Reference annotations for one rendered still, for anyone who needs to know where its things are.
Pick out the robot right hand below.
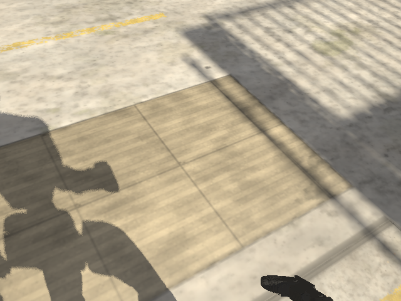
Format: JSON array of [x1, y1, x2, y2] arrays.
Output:
[[261, 275, 333, 301]]

